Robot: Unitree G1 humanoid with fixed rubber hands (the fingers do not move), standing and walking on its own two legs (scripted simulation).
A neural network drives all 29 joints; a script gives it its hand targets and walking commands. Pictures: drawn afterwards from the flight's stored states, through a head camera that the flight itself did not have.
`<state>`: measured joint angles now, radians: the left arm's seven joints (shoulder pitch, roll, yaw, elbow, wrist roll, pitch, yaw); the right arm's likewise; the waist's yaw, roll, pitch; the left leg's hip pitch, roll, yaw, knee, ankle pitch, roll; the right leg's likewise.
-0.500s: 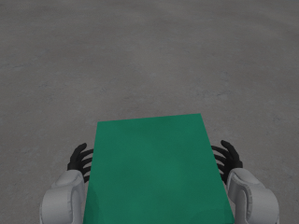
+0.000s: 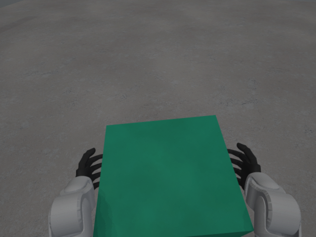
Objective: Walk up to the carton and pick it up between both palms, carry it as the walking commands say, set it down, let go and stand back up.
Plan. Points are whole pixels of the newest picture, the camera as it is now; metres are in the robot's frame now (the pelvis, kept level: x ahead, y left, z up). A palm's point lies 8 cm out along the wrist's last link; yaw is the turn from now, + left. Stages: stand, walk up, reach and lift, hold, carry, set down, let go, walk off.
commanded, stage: carry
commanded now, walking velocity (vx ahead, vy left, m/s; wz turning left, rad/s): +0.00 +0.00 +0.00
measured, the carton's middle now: (167, 185) +0.28 -0.01 +0.01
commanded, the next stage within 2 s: none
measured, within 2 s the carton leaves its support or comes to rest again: neither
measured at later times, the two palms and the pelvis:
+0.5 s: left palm (83, 188) +0.24 +0.17 +0.09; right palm (253, 186) +0.23 -0.19 +0.09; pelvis -0.02 +0.00 +0.00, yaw +0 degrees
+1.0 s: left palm (88, 182) +0.25 +0.17 +0.09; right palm (253, 180) +0.24 -0.19 +0.09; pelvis +0.00 -0.01 +0.00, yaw +0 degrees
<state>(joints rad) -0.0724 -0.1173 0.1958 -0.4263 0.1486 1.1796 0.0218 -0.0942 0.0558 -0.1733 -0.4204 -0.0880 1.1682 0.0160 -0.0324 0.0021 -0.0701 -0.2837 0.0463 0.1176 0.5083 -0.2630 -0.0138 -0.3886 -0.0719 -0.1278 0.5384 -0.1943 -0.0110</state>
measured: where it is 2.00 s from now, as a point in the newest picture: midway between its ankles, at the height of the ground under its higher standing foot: outside the picture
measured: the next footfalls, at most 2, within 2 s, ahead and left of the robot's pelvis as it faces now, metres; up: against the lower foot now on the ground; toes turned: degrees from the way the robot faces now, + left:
none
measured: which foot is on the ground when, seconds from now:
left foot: down 0.00-1.00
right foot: down 0.00-1.00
